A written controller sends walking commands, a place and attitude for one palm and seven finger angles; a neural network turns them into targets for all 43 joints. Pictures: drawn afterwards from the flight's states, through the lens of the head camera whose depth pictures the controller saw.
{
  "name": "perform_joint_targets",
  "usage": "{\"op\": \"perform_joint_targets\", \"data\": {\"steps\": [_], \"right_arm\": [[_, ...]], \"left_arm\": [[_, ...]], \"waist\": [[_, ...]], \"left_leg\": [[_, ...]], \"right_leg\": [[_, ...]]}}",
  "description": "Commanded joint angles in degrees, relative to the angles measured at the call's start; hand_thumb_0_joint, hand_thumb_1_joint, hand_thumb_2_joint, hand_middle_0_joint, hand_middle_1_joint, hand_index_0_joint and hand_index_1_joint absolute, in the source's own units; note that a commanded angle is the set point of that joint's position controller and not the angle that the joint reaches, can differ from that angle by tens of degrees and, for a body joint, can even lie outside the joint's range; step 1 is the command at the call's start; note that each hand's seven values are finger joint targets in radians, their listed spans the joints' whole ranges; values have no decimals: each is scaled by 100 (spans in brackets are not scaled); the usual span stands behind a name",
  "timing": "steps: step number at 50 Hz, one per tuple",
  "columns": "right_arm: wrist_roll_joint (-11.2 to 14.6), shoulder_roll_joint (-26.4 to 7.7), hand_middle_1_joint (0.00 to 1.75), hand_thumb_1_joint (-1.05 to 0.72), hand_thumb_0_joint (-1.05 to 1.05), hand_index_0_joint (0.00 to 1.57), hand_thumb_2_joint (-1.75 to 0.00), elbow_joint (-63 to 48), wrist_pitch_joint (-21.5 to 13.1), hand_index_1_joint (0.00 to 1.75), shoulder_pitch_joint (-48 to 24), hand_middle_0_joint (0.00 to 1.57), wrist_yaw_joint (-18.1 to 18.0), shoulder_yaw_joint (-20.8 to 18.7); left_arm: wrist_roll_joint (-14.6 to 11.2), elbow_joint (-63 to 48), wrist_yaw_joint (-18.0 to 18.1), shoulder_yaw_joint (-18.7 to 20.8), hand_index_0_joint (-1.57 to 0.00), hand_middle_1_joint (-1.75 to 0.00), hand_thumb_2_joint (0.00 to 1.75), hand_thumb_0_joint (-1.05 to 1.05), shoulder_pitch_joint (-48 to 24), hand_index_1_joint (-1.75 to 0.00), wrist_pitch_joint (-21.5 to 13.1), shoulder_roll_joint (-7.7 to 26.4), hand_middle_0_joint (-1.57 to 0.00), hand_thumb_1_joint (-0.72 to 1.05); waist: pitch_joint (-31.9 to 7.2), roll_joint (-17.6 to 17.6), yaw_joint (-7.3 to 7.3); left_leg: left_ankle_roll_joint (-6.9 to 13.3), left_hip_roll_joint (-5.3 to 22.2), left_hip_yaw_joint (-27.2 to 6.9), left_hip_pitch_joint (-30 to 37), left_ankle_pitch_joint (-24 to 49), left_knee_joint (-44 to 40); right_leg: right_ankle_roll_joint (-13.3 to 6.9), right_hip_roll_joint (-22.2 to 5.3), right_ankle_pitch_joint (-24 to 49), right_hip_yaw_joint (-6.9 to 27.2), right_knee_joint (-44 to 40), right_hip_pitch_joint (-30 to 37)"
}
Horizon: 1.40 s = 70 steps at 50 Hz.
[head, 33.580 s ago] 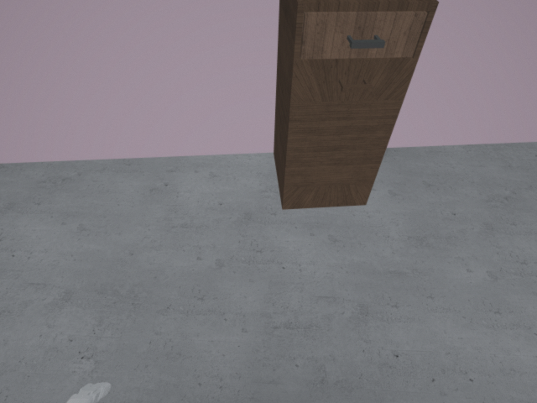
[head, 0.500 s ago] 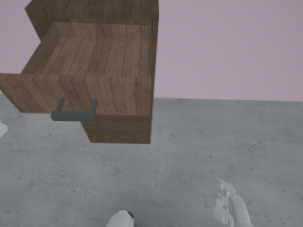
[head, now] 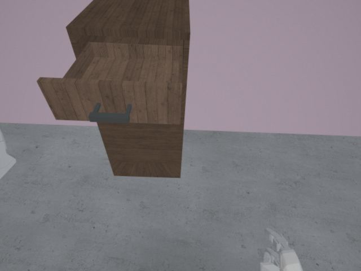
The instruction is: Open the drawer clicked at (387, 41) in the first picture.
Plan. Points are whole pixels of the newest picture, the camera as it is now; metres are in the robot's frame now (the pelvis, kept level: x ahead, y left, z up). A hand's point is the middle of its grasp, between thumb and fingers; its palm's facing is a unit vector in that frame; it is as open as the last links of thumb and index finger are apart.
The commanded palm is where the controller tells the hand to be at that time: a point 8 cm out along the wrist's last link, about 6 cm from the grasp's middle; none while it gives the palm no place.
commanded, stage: stop stepping back and stand still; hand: left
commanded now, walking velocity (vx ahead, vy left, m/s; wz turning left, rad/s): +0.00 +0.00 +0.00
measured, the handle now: (111, 112) +0.50 +0.23 +0.07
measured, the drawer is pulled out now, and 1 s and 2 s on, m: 0.30 0.30 0.30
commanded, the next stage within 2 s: let the arm hang, fingers relaxed in 0.50 s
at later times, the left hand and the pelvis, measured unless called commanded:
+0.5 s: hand out of the picture +0.13 +0.23 +0.26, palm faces +0.50 -0.75 -0.43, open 7.4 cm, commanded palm +0.08 +0.28 +0.26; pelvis -0.05 +0.00 +0.00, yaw +2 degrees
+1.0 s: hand out of the picture -0.10 +0.17 -0.18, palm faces +0.09 -0.98 -0.16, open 7.0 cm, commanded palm none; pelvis -0.06 -0.01 +0.00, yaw +5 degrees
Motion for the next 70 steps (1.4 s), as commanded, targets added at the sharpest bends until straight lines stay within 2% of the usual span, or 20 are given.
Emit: {"op": "perform_joint_targets", "data": {"steps": [1,4,6,10,13,16,28,29,30,31,34,36,38,40,42,45,49,55,61,70], "right_arm": [[-7,-736,30,-90,0,20,-90,-779,-154,30,-586,20,-154,-278],[39,-783,30,-90,0,20,-90,-1010,-228,30,-588,20,-129,-238],[22,-673,30,-90,0,20,-90,-1079,-256,30,-666,20,-125,-274],[6,-669,30,-90,0,20,-90,-1093,-371,30,-625,20,-2,-258],[-83,-648,30,-90,0,20,-90,-982,-359,30,-653,20,24,-236],[-9,-686,30,-90,0,20,-90,-828,-349,30,-518,20,-24,-348],[-3,-745,30,-90,0,20,-90,-812,-333,30,-638,20,-129,-261],[-6,-753,30,-90,0,20,-90,-851,-346,30,-664,20,-113,-265],[-35,-1942,30,-90,0,20,-90,814,-689,30,-746,20,254,-570],[-105,-1647,30,-90,0,20,-90,971,-321,30,-400,20,243,-572],[-157,-1384,30,-90,0,20,-90,767,16,30,-301,20,191,-435],[-251,-1379,30,-90,0,20,-90,774,148,30,-471,20,171,-380],[-231,-1296,30,-90,0,20,-90,805,248,30,-600,20,169,-372],[-176,-1114,30,-90,0,20,-90,967,398,30,-433,20,196,-392],[-243,-947,30,-90,0,20,-90,1203,580,30,-147,20,181,-381],[-234,-717,30,-90,0,20,-90,1511,628,30,136,20,142,-272],[-280,-996,30,-90,0,20,-90,1747,755,30,151,20,85,-393],[-210,-732,30,-90,0,20,-90,2059,763,30,523,20,35,-412],[-180,-513,30,-90,0,20,-90,2434,827,30,983,20,69,-431],[-283,-273,30,-90,0,20,-90,2639,766,30,1000,20,64,-306]], "left_arm": [[-53,-138,136,430,-20,-30,90,0,-1010,-30,-38,945,-20,90],[-4,-167,137,420,-20,-30,90,0,-935,-30,-82,865,-20,90],[85,-480,85,535,-20,-30,90,0,-1007,-30,-143,1023,-20,90],[103,-825,10,418,-20,-30,90,0,-237,-30,-142,949,-20,90],[-24,-977,-24,604,-20,-30,90,0,-203,-30,-257,1135,-20,90],[-69,-1005,85,719,-20,-30,90,0,-109,-30,-221,1169,-20,90],[12,32,42,268,-20,-30,90,0,-590,-30,-210,787,-20,90],[26,-125,17,174,-20,-30,90,0,-602,-30,-212,726,-20,90],[481,4951,-727,-2239,-20,-30,90,0,-318,-30,671,-449,-20,90],[528,5164,-865,-2060,-20,-30,90,0,-163,-30,1144,-476,-20,90],[478,5348,-912,-2197,-20,-30,90,0,-554,-30,1370,-576,-20,90],[505,5996,-920,-2263,-20,-30,90,0,-645,-30,1361,-372,-20,90],[534,6738,-904,-2278,-20,-30,90,0,-511,-30,1330,-138,-20,90],[505,7356,-862,-2385,-20,-30,90,0,-1052,-30,1338,88,-20,90],[453,7840,-795,-2532,-20,-30,90,0,-1524,-30,1407,-132,-20,90],[344,8686,-790,-2667,-20,-30,90,0,-1172,-30,1411,-460,-20,90],[358,9614,-791,-2607,-20,-30,90,0,-315,-30,1506,-610,-20,90],[347,10312,-796,-2705,-20,-30,90,0,108,-30,1387,-819,-20,90],[338,10398,-708,-2710,-20,-30,90,0,-647,-30,1329,-675,-20,90],[337,10561,-667,-2714,-20,-30,90,0,-407,-30,1423,-978,-20,90]], "waist": [[74,-171,-236],[326,1323,-108],[90,1552,-32],[-156,490,-26],[-153,67,-135],[-495,-349,-69],[319,233,-102],[261,335,-90],[547,841,-329],[-111,830,-133],[-458,99,-108],[-575,-405,32],[-812,-953,210],[-574,-1346,-66],[-171,-437,-239],[74,790,-218],[533,1789,99],[18,372,89],[691,-723,-270],[1536,41,-55]], "left_leg": [[76,215,-244,1092,-332,-718],[510,1189,-1832,-911,-2485,-3157],[499,1234,-1743,-1539,-2811,-3389],[358,622,-655,-794,-1079,-2262],[89,149,-205,403,383,-1027],[68,77,-161,1004,412,-147],[195,530,-781,365,-651,-2150],[188,516,-754,347,-695,-2216],[345,721,-1472,-392,1102,-1544],[388,854,-1215,68,2221,-1669],[780,1134,-1830,-32,1577,-1897],[819,1038,-1760,143,1828,-1775],[501,472,-1064,-7,1842,-1092],[174,-285,-409,337,460,-327],[105,-278,-235,805,326,9],[202,178,-890,1061,884,-1179],[372,536,-1694,-129,-1785,-2703],[281,275,-1019,647,-360,-2135],[149,29,-436,1579,582,-661],[230,380,-858,470,-225,-1969]], "right_leg": [[-122,-981,-2576,853,-1212,-1384],[264,111,-1460,348,780,213],[320,189,-1225,327,1612,851],[220,-5,-784,352,-307,1178],[-240,-834,-747,1295,-1400,-13],[-394,-1199,-1572,1757,-1731,-528],[145,-171,-1629,742,-1203,-113],[148,-153,-1575,709,-1162,-24],[63,-272,-178,495,485,-488],[106,-262,-114,652,632,-186],[117,-5,-1568,783,1625,-342],[68,-47,-1401,859,1354,-98],[-40,-327,5,1196,133,769],[-477,-1113,-204,1975,-768,45],[-703,-1069,-726,1913,-956,-588],[-334,-430,-1168,1337,-554,-624],[-182,72,-1609,787,-146,184],[-264,-206,-1204,1107,-886,446],[-511,-770,-2321,1550,-1910,-1159],[-286,-300,-2144,1210,-1269,-696]]}}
